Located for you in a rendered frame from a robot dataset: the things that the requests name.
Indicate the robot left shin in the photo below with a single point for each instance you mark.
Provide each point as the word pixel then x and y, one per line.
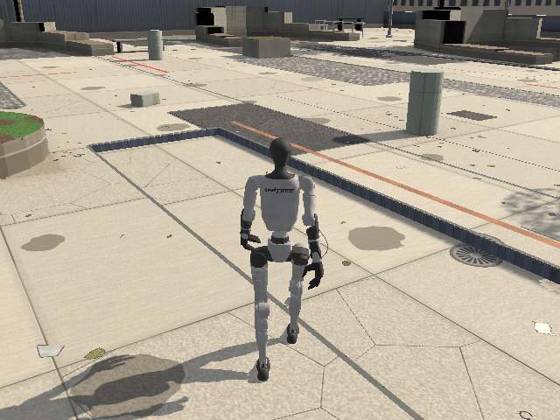
pixel 261 335

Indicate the humanoid robot head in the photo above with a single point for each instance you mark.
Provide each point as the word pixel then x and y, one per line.
pixel 280 150

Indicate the robot right upper arm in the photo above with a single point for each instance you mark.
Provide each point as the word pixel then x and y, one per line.
pixel 309 199

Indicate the robot left upper arm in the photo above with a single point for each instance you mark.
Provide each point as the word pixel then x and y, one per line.
pixel 249 200

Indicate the robot left forearm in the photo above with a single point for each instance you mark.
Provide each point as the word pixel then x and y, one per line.
pixel 245 227

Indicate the right robot hand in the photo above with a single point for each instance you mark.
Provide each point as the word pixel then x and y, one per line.
pixel 319 272

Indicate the robot right forearm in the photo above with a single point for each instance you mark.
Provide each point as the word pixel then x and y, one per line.
pixel 314 242

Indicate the left robot hand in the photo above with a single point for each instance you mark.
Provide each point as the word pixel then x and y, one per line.
pixel 251 238

